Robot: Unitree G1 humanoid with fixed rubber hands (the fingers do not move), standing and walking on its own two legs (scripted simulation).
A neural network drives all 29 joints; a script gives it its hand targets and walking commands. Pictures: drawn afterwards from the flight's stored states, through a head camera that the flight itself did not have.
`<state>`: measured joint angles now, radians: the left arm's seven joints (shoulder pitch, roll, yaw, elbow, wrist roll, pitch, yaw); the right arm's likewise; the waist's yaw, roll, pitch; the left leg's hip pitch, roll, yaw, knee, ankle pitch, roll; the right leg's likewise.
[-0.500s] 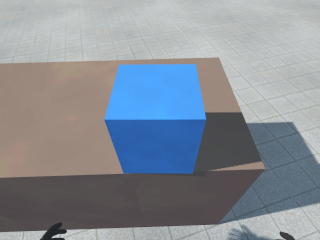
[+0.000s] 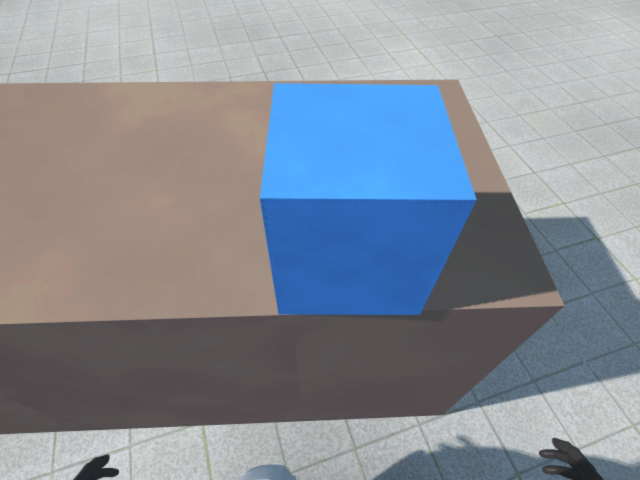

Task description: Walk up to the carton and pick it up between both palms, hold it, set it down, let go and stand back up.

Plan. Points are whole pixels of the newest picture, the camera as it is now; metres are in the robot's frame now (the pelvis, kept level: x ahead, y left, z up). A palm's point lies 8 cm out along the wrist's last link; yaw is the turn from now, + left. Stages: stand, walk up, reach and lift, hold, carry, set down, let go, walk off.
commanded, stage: walk up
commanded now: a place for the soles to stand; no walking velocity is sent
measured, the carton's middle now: (352, 207) +0.45 -0.01 +0.07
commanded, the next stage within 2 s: stand in 1.10 s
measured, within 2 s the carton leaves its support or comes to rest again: neither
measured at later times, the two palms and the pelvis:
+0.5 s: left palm out of the picture +0.12 +0.29 -0.07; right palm out of the picture +0.11 -0.33 -0.08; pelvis +0.00 -0.02 +0.03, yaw +0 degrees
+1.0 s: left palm out of the picture +0.11 +0.27 -0.08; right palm out of the picture +0.11 -0.34 -0.08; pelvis +0.01 -0.04 +0.03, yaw +2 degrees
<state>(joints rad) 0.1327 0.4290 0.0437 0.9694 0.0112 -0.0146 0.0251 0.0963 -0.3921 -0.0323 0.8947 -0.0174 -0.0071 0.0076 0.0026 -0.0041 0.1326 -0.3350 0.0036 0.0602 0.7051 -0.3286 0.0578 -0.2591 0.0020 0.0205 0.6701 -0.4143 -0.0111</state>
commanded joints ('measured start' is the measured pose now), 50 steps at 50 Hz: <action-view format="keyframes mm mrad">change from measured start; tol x8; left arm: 1 -47 210 49 -47 21 -24 0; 50 -152 148 4 95 2 -12 -21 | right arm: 1 -30 -169 -20 -40 23 -14 -6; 25 -94 -173 -1 180 10 -34 -1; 50 -62 -170 1 179 8 -24 -11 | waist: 1 -23 -24 -141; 5 -11 62 -119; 50 -15 13 -153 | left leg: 1 -51 152 -208 -226 111 -20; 3 235 98 -160 -280 -49 -35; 7 105 196 -247 -418 28 6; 13 231 132 -138 -388 229 -28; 19 219 139 -163 -472 101 -38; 50 261 132 -129 -435 276 -47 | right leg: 1 136 -158 225 -266 209 -76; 3 -121 -182 197 -263 85 -92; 5 -28 -69 57 -198 129 -42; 13 66 -126 110 -342 341 -26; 19 65 -124 99 -383 195 -14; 50 147 -135 74 -444 321 4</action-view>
